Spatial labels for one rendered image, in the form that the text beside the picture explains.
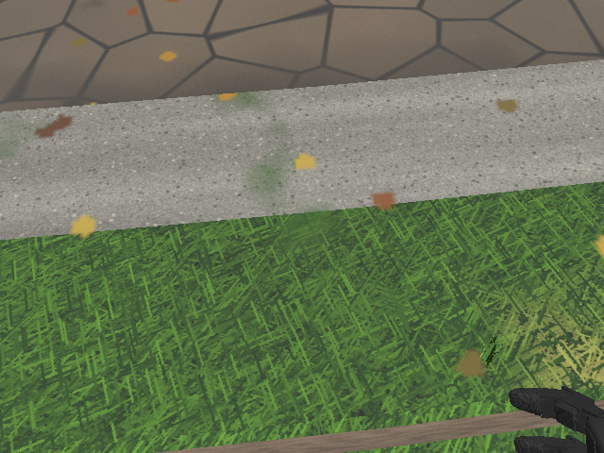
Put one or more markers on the right robot hand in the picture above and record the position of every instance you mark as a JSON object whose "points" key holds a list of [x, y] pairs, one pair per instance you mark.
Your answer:
{"points": [[570, 408]]}

